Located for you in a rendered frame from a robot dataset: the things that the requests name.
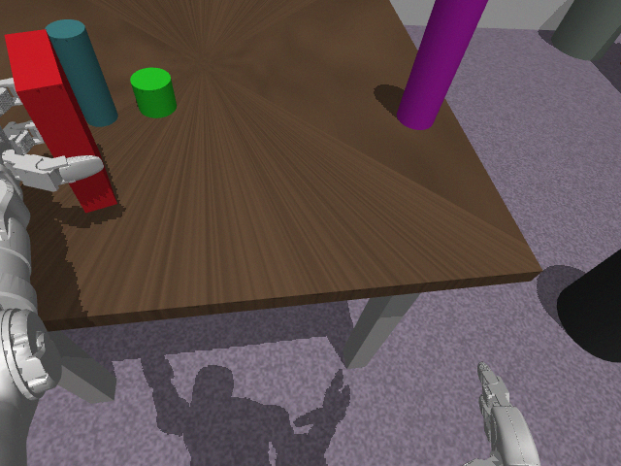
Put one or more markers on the left robot arm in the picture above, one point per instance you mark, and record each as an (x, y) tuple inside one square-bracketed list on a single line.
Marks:
[(30, 363)]

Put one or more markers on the table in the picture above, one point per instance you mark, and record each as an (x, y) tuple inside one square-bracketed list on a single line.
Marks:
[(283, 178)]

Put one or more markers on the left robot hand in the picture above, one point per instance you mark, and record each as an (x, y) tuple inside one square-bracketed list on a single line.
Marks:
[(36, 170)]

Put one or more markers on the right robot hand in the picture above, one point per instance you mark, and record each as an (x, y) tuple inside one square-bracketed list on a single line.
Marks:
[(506, 429)]

